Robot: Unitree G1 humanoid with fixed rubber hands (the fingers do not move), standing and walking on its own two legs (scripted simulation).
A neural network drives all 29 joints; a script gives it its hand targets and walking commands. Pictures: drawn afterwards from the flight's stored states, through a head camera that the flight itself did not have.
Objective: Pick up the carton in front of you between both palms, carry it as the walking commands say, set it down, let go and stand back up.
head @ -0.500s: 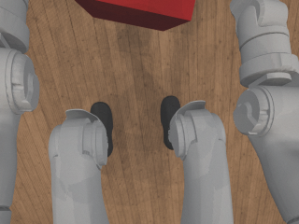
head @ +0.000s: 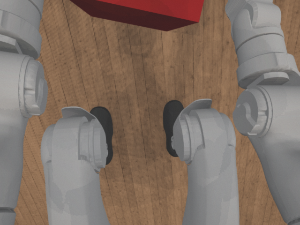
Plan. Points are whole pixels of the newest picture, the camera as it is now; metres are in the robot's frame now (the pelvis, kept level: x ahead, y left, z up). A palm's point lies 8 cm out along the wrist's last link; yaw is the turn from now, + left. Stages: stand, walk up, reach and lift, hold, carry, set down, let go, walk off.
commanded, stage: reach and lift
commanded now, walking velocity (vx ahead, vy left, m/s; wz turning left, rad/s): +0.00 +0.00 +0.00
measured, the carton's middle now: out of the picture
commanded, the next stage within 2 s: none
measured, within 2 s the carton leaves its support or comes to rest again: leaves its support in 0.48 s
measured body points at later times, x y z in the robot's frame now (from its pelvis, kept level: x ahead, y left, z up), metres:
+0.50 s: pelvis +0.00 +0.01 -0.01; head +0.38 +0.03 +0.23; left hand +0.60 +0.15 -0.18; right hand +0.57 -0.16 -0.17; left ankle +0.10 +0.12 -0.33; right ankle +0.11 -0.13 -0.33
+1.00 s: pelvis -0.02 -0.01 +0.10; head +0.27 +0.01 +0.44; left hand +0.53 +0.15 +0.03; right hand +0.51 -0.15 +0.02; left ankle +0.10 +0.12 -0.33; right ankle +0.11 -0.13 -0.33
